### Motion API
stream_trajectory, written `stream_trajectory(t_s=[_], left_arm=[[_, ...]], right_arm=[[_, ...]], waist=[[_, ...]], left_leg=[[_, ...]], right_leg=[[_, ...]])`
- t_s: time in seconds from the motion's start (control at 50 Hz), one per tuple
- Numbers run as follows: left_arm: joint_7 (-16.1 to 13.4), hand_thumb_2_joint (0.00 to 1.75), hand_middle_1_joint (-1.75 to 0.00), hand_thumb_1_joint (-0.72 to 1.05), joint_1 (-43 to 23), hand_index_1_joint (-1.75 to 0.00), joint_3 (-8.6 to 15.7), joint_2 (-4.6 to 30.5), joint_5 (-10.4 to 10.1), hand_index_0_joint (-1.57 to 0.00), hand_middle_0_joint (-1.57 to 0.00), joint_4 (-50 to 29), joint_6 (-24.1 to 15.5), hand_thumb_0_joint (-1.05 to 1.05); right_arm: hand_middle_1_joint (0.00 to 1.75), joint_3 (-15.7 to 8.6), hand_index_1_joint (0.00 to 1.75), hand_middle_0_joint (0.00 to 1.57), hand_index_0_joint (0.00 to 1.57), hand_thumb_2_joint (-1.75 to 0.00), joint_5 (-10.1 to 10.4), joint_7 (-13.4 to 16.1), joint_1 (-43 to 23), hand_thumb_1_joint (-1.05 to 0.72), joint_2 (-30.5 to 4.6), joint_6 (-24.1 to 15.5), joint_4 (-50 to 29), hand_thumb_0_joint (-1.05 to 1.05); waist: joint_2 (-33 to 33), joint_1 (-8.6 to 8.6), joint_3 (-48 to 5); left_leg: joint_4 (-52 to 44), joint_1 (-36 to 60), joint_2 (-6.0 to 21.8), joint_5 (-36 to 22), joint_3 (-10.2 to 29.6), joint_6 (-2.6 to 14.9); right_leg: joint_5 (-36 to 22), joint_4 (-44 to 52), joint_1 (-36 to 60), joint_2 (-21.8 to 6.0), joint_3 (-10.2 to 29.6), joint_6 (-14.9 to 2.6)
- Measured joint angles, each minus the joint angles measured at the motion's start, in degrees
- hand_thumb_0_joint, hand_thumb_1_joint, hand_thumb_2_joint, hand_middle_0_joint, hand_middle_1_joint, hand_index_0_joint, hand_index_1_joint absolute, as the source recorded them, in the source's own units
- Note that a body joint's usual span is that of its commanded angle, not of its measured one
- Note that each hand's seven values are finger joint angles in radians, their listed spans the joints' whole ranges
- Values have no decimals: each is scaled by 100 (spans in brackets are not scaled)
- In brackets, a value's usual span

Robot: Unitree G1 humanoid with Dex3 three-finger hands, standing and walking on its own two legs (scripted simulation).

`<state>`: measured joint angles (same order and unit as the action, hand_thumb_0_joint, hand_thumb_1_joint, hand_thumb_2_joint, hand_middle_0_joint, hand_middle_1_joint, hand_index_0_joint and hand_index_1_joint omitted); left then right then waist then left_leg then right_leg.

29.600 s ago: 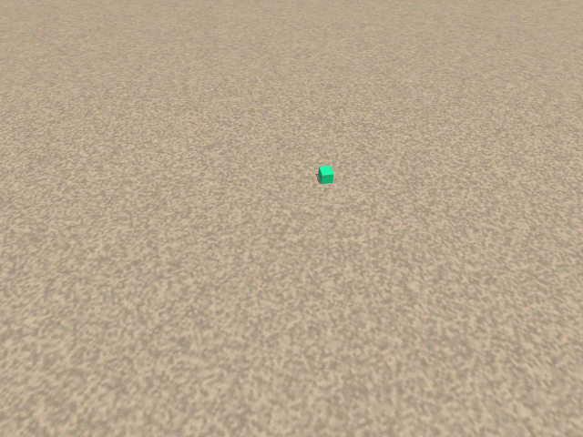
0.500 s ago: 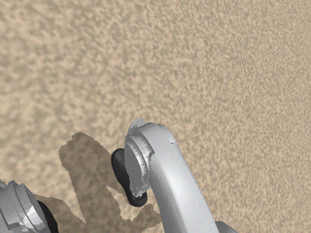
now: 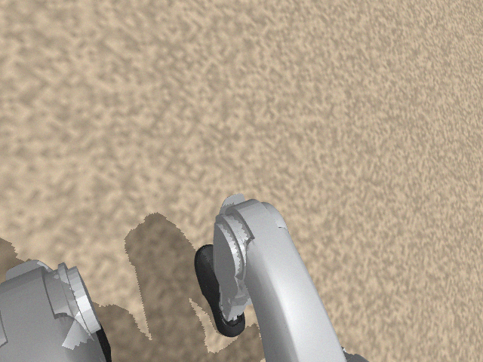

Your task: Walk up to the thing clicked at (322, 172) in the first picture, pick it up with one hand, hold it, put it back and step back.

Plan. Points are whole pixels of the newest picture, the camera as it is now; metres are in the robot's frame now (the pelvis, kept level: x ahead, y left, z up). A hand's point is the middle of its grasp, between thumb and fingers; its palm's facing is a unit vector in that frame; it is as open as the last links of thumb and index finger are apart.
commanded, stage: withdraw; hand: left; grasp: from above
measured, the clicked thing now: out of the picture +0.47 +0.35 -0.30
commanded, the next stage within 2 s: home in 0.58 s
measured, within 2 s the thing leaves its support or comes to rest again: neither
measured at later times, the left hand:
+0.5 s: hand out of the picture +0.44 +0.35 -0.11, palm faces -0.45 -0.11 -0.89, open 13.9 cm
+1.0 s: hand out of the picture +0.41 +0.34 -0.08, palm faces -0.33 -0.27 -0.90, open 12.1 cm
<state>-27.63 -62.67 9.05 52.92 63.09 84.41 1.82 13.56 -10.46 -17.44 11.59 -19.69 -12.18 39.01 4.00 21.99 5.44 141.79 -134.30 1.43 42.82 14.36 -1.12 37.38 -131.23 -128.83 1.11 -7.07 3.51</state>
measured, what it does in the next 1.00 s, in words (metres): stands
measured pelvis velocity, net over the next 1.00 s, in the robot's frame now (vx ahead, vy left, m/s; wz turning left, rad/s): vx -0.01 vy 0.00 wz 0.13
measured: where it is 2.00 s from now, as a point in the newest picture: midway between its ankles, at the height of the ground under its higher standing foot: (167, 341)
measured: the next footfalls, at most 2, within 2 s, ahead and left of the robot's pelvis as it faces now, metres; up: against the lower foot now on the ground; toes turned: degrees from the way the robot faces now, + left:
none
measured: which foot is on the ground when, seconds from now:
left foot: down 0.00-1.00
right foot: down 0.00-1.00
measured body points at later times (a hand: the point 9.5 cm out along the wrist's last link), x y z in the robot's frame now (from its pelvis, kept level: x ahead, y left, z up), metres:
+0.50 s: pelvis -0.02 -0.01 +0.03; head +0.20 +0.11 +0.40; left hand +0.46 +0.35 -0.06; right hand +0.10 -0.28 -0.06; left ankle +0.05 +0.13 -0.29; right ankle +0.12 -0.13 -0.29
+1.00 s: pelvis -0.01 +0.00 +0.04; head +0.21 +0.08 +0.43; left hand +0.43 +0.35 -0.03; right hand +0.06 -0.26 -0.07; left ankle +0.05 +0.13 -0.29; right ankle +0.11 -0.13 -0.29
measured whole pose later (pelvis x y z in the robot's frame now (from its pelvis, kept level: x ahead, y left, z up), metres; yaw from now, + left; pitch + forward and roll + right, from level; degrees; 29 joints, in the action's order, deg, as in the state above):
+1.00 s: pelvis -0.01 +0.00 +0.04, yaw +8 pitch +37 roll -8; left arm -7.7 -43.1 5.6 38.4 55.1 54.4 -5.1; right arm 2.3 -3.1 -6.0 14.7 -14.4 3.0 36.8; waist -3.0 11.0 -6.3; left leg 130.3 -128.5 0.3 38.9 7.0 -0.1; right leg 37.0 -124.9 -124.7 -1.6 -1.6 3.5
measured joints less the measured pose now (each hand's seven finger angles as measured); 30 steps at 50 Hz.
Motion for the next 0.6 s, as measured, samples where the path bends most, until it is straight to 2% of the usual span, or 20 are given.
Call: stream_trajectory(t_s=[0.06, 0.1, 0.16, 0.24, 0.32, 0.36, 0.4, 0.52, 0.6], left_arm=[[458, 102, -100, -54, 329, -100, -125, -262, 109, -8, -9, -413, -49, 0], [868, 102, -100, -54, 544, -100, -190, -390, 136, -8, -9, -723, -83, 0], [1503, 102, -100, -53, 714, -101, -441, -569, 157, -8, -9, -1175, -221, 0], [2188, 102, -100, -52, 795, -101, -671, -634, 146, -8, -9, -1483, -569, 0], [2533, 102, -100, -50, 739, -100, -821, -603, 152, -9, -9, -1600, -1023, 0], [2552, 102, -100, -50, 667, -100, -872, -572, 199, -9, -10, -1613, -1251, 0], [2441, 101, -100, -49, 542, -100, -947, -553, 260, -9, -10, -1516, -1419, 0], [1759, 101, -100, -47, 20, -100, -1209, -606, 574, -9, -10, -700, -1407, 0], [1436, 102, -100, -46, -156, -100, -1046, -570, 801, -10, -10, -300, -1288, 0]], right_arm=[[30, -248, 30, 20, 20, -90, 139, 4, -21, -91, 13, 291, 27, 0], [30, -439, 30, 20, 20, -90, 214, 76, -58, -91, 25, 515, -26, 0], [30, -658, 30, 20, 20, -90, 335, 224, -130, -91, 47, 812, -132, 0], [30, -808, 30, 20, 20, -90, 406, 529, -283, -91, 52, 1084, -309, 0], [30, -836, 30, 20, 20, -90, 438, 874, -379, -90, 33, 1209, -427, 0], [30, -822, 30, 20, 20, -90, 436, 1007, -394, -90, 20, 1235, -447, 0], [30, -800, 30, 20, 20, -89, 416, 1107, -402, -90, 20, 1257, -427, 0], [30, -663, 30, 20, 20, -89, 370, 1235, -400, -89, 85, 1249, -275, 0], [30, -573, 30, 20, 20, -89, 322, 1240, -327, -89, 142, 1246, -267, 0]], waist=[[-260, -179, -326], [-408, -309, -457], [-522, -535, -569], [-557, -726, -617], [-470, -838, -634], [-395, -865, -648], [-318, -866, -673], [-212, -677, -754], [-252, -491, -665]], left_leg=[[-64, -10, -29, -14, -95, 17], [-129, 39, -42, -43, -179, 40], [-303, 193, -57, -128, -337, 73], [-571, 412, -83, -288, -477, 94], [-777, 528, -101, -439, -524, 88], [-833, 537, -109, -497, -532, 77], [-855, 525, -117, -536, -541, 71], [-795, 352, -150, -589, -557, 71], [-685, 204, -152, -601, -551, 93]], right_leg=[[52, -6, -16, -48, 71, -12], [69, 9, 26, -78, 136, -5], [57, 83, 152, -126, 255, 4], [-23, 251, 346, -183, 351, -11], [-134, 407, 449, -213, 372, -52], [-181, 447, 453, -222, 373, -73], [-211, 457, 437, -228, 382, -70], [-238, 381, 277, -245, 400, -109], [-254, 294, 146, -229, 406, -86]])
